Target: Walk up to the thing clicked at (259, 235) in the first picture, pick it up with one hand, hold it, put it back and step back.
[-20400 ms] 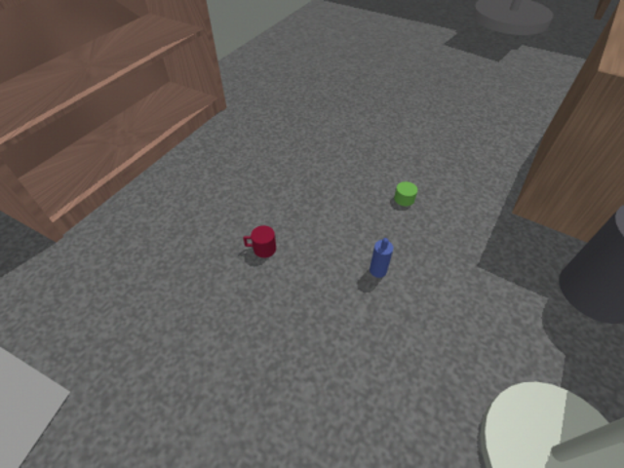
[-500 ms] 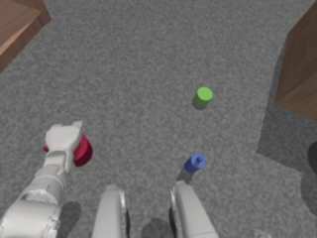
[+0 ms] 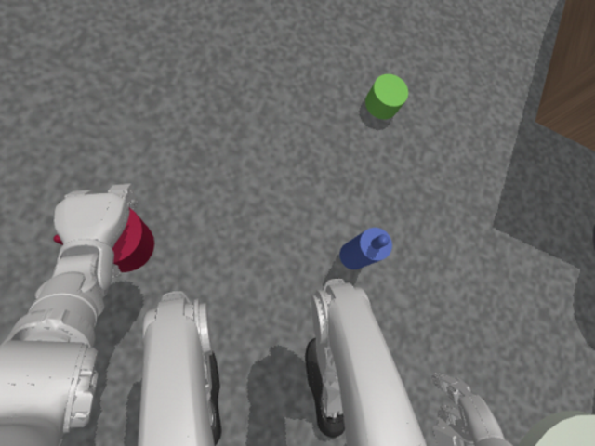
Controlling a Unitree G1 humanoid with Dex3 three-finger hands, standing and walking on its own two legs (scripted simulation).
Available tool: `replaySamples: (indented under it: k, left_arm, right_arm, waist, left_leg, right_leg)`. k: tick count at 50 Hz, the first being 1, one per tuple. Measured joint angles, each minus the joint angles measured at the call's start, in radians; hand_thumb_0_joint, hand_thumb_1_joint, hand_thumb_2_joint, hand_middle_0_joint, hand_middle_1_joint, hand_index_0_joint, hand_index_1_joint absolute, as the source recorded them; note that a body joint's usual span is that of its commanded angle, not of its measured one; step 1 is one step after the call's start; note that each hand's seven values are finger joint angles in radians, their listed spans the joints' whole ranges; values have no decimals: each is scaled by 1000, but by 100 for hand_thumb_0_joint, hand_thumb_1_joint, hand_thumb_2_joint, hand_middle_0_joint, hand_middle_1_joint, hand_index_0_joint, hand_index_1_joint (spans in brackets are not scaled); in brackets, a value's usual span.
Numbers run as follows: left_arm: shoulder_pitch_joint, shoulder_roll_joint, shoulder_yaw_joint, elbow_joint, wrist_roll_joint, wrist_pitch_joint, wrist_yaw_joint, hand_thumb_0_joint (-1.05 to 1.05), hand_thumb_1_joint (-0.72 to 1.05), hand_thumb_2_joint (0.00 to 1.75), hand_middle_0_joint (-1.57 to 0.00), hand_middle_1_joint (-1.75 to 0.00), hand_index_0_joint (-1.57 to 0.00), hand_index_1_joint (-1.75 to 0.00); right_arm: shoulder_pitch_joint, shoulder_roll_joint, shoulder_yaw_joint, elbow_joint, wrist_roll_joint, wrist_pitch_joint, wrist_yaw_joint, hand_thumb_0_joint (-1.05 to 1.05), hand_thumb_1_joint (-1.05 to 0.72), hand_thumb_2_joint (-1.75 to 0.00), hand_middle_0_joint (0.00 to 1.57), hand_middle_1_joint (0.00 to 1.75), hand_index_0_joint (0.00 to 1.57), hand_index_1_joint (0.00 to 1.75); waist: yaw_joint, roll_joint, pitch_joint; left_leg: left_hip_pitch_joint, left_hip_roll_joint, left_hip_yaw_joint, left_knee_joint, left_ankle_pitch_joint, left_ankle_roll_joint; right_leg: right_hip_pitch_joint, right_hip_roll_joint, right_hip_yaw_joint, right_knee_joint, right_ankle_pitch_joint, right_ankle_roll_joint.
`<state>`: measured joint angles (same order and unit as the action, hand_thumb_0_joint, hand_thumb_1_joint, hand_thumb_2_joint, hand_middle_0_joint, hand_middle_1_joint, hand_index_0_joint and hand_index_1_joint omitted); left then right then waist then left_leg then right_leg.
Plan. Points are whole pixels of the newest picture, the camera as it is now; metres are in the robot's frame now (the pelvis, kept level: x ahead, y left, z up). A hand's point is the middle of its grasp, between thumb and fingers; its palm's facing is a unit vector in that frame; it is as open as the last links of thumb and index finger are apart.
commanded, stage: crouch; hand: left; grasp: from above
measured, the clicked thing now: (106, 239) +0.41 +0.26 -0.22
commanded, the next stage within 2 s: lower in 0.68 s
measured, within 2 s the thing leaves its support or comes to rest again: neither
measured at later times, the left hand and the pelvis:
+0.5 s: hand (123, 242) +0.41 +0.24 -0.26, palm faces -0.48 -0.04 -0.88, open 11.8 cm; pelvis -0.01 +0.00 -0.07, yaw -2 degrees
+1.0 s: hand (131, 240) +0.42 +0.24 -0.30, palm faces -0.50 -0.04 -0.87, open 11.8 cm; pelvis -0.01 -0.01 -0.11, yaw -3 degrees
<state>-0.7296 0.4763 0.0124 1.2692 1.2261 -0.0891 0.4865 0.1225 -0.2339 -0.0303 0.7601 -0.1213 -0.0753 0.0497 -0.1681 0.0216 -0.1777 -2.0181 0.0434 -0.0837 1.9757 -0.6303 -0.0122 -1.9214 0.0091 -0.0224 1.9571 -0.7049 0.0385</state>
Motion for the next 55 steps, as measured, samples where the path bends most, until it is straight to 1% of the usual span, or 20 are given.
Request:
replaySamples:
  k: [3,7,12,16,26,33,39,46,50,55]
  left_arm:
    - [-20,14,8,10,-7,13,-3,0,-29,76,-59,-75,-51,-80]
    - [-36,31,14,13,-18,21,-23,0,-29,76,-59,-75,-51,-80]
    - [-39,45,17,7,-22,10,-49,0,-29,76,-59,-75,-51,-80]
    - [-37,52,28,5,-20,-7,-54,0,-29,76,-59,-75,-51,-80]
    - [-55,76,56,30,-4,-38,-36,0,-29,76,-59,-75,-51,-80]
    - [-93,90,68,72,-3,-34,-23,0,-29,76,-59,-75,-51,-80]
    - [-123,103,69,108,-5,-37,-32,0,-29,76,-59,-75,-51,-80]
    - [-153,124,63,157,2,-56,-34,0,-29,76,-59,-75,-51,-80]
    - [-166,141,68,190,11,-70,-23,0,-29,76,-59,-75,-51,-80]
    - [-155,157,90,185,24,-84,2,0,-29,76,-59,-75,-51,-80]
  right_arm:
    - [-9,-3,0,-4,-3,-2,6,1,-91,-90,20,30,20,30]
    - [-12,-4,1,-7,-5,-1,15,1,-91,-90,20,30,20,30]
    - [-3,-2,-1,-7,-4,3,28,1,-91,-90,20,30,20,30]
    - [6,0,1,-3,-5,7,37,1,-91,-90,20,30,20,30]
    - [14,-5,8,9,-15,3,47,1,-91,-90,20,30,20,30]
    - [7,-9,14,21,-23,-2,48,1,-91,-90,20,30,20,30]
    - [2,-14,25,26,-27,-5,54,1,-92,-90,20,30,20,30]
    - [-2,-21,44,30,-30,-4,61,0,-91,-90,20,30,20,30]
    - [-5,-26,56,29,-38,-10,67,0,-91,-90,20,30,20,30]
    - [-9,-31,61,28,-49,-14,75,0,-91,-90,20,30,20,30]
  waist:
    - [-4,-6,8]
    - [-6,-9,19]
    - [-8,-9,32]
    - [-10,-10,45]
    - [-20,-14,78]
    - [-26,-17,93]
    - [-29,-17,103]
    - [-34,-24,116]
    - [-42,-30,130]
    - [-54,-42,152]
  left_leg:
    - [-26,3,-7,33,-10,-3]
    - [-55,8,-15,74,-22,-5]
    - [-87,10,-19,117,-33,-6]
    - [-112,11,-21,148,-36,-6]
    - [-181,13,-26,222,-26,-10]
    - [-218,12,-33,262,-19,-14]
    - [-240,11,-40,291,-17,-16]
    - [-261,11,-51,323,-19,-18]
    - [-280,9,-61,349,-19,-20]
    - [-304,7,-71,386,-20,-23]
  right_leg:
    - [-26,5,-4,31,-8,-2]
    - [-54,12,-8,67,-17,-2]
    - [-85,17,-8,109,-27,-1]
    - [-110,20,-7,140,-30,1]
    - [-184,28,-5,220,-21,1]
    - [-224,33,-6,262,-14,0]
    - [-245,35,-11,290,-12,0]
    - [-264,39,-17,318,-12,0]
    - [-279,41,-24,340,-12,1]
    - [-301,45,-29,372,-12,3]
